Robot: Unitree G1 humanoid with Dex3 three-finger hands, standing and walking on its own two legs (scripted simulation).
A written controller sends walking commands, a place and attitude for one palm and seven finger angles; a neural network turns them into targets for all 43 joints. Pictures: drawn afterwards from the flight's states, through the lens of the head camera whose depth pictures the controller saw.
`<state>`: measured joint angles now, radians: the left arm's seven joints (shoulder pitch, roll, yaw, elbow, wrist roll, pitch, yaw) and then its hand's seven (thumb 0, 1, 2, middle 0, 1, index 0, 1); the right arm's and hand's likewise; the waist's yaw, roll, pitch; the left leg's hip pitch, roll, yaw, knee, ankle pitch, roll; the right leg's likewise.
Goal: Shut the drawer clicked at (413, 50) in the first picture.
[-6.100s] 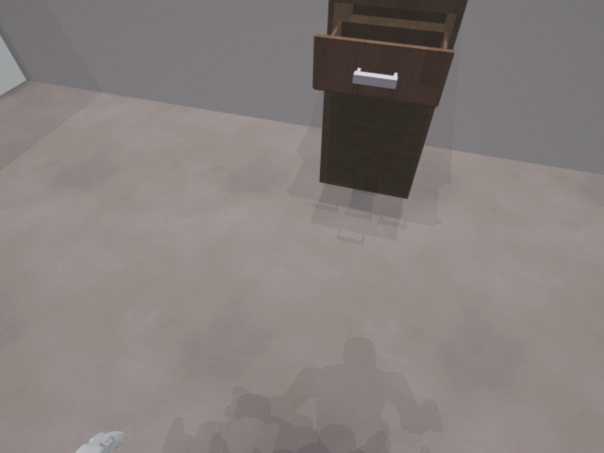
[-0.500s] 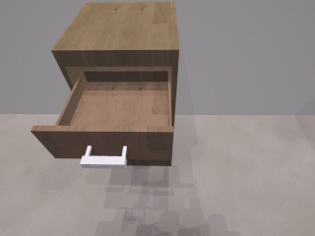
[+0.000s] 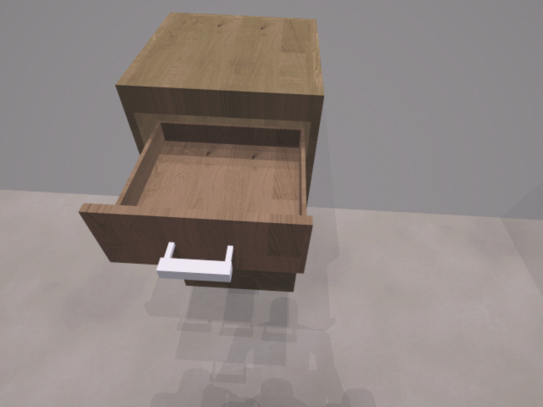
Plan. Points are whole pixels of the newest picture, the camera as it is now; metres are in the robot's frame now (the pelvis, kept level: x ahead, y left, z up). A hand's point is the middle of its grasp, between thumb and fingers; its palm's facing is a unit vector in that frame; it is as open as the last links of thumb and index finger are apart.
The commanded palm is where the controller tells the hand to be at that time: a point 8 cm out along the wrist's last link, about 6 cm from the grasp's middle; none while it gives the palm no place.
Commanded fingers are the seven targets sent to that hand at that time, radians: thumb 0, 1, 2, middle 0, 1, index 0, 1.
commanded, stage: look again from close up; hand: left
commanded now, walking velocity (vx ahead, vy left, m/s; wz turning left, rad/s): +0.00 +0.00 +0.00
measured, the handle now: (198, 259) +0.36 +0.16 -0.04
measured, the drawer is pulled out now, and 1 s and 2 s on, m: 0.30 0.30 0.30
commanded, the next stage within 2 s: shuffle to correct the standing spot in 0.54 s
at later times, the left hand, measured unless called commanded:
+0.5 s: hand out of the picture +0.02 +0.17 -0.17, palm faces +0.01 -0.97 -0.23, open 7.4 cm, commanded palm none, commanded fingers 0.00 0.90 0.90 -0.20 -0.30 -0.20 -0.30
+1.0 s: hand out of the picture +0.04 +0.14 -0.19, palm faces +0.01 -0.98 -0.19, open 7.4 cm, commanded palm none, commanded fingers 0.00 0.90 0.90 -0.20 -0.30 -0.20 -0.30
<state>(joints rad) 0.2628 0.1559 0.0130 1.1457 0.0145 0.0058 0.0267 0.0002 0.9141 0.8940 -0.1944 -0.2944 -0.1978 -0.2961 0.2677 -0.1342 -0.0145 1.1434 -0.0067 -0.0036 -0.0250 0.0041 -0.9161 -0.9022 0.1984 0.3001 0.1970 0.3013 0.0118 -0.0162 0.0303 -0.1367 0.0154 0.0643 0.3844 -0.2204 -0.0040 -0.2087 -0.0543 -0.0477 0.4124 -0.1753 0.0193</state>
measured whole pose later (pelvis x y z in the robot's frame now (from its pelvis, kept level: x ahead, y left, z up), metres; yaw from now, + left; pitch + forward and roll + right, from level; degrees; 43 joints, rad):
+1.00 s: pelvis +0.06 -0.03 -0.02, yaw +0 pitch +0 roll +1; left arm 0.31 0.13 0.00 1.12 0.02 -0.02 0.02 0.00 0.91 0.89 -0.20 -0.29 -0.20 -0.30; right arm 0.32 -0.14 0.01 1.12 -0.02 -0.03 -0.03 0.00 -0.91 -0.90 0.20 0.30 0.20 0.30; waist -0.01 0.01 0.05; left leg -0.14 0.06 0.06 0.53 -0.39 -0.05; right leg -0.23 -0.02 -0.06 0.61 -0.37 -0.03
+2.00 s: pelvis +0.02 +0.03 -0.01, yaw +0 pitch -1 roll +0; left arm 0.28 0.19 -0.02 1.05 0.01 0.01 0.04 0.00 0.91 0.89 -0.19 -0.29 -0.20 -0.30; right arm 0.26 -0.17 0.00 1.09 -0.01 -0.01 -0.01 0.00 -0.91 -0.90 0.20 0.30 0.20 0.30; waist 0.00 -0.01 0.05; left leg -0.16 -0.01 0.09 0.50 -0.32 0.04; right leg -0.22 -0.08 -0.03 0.49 -0.25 0.06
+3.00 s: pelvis +0.02 +0.01 +0.00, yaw -1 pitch -1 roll +0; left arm 0.29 0.15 -0.01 1.09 0.02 -0.01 0.04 0.00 0.91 0.89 -0.19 -0.29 -0.20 -0.30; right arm 0.26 -0.13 -0.02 1.17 0.00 -0.02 -0.02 0.00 -0.91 -0.90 0.20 0.30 0.20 0.30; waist 0.00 -0.01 0.05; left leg -0.14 0.02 0.09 0.46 -0.30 0.01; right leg -0.21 -0.06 -0.03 0.48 -0.24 0.03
